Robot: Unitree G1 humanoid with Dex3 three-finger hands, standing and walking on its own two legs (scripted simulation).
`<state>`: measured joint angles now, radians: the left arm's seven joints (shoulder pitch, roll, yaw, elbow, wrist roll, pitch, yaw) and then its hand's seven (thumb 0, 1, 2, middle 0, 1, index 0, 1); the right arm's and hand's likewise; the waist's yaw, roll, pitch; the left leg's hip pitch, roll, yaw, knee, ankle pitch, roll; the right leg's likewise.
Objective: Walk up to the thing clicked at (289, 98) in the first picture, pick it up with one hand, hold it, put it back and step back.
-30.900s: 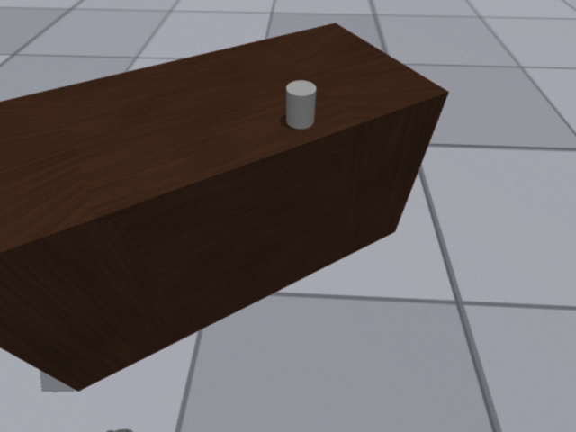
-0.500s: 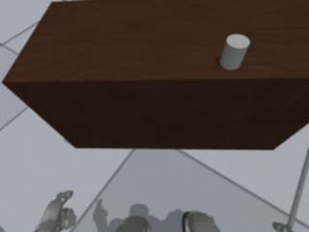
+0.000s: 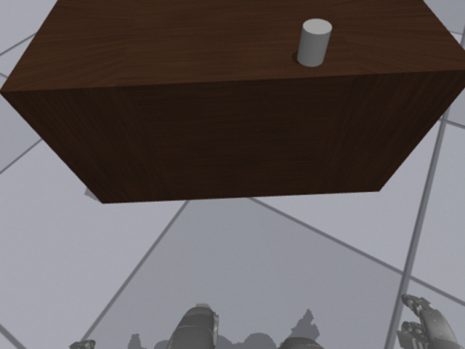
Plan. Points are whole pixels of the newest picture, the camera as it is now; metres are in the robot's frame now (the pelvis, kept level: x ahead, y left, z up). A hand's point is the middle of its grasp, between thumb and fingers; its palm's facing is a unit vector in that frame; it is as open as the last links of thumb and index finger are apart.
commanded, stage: step back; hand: right
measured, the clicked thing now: (313, 43) +0.86 -0.17 +0.00
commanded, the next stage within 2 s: stand in 1.76 s
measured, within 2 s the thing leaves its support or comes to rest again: neither
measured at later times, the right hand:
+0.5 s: hand out of the picture -0.04 -0.27 -0.12, palm faces -0.11 +0.90 -0.43, open 7.4 cm
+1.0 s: hand out of the picture -0.16 -0.29 -0.15, palm faces -0.14 +0.93 -0.35, open 7.4 cm
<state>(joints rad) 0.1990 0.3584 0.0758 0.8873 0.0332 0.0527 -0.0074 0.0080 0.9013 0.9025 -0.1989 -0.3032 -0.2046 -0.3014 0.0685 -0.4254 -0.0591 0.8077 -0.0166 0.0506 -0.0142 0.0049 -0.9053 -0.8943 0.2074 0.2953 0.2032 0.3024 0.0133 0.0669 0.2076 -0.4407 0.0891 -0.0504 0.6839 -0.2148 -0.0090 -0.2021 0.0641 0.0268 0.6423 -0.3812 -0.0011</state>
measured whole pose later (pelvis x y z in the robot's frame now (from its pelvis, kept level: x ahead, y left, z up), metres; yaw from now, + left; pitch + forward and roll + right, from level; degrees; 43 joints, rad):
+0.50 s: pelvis -0.15 -0.02 +0.01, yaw +3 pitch -2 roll -1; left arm 0.14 0.38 0.07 0.80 0.01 0.08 0.00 0.01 0.90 0.90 -0.20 -0.30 -0.21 -0.30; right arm 0.17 -0.35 -0.03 0.86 -0.04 0.03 -0.02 0.01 -0.90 -0.89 0.21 0.30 0.21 0.30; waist 0.01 -0.04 0.15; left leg -0.29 0.01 -0.02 0.58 -0.26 0.01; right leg -0.46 0.09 0.14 1.17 -0.51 -0.01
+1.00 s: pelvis -0.23 -0.04 +0.01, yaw +5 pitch -2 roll +1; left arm 0.21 0.39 0.07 0.94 0.04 -0.01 0.00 0.01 0.90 0.90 -0.20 -0.30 -0.21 -0.30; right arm 0.23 -0.37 -0.05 1.00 -0.03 0.01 0.02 0.01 -0.91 -0.89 0.20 0.29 0.20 0.30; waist 0.04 -0.01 0.09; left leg -0.23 -0.05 -0.03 0.56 -0.29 0.00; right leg -0.24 -0.06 -0.01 0.63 -0.35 0.01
